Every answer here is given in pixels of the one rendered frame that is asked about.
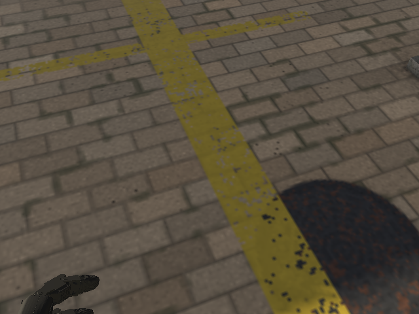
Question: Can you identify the robot left hand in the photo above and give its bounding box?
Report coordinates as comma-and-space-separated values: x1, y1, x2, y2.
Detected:
18, 274, 100, 314

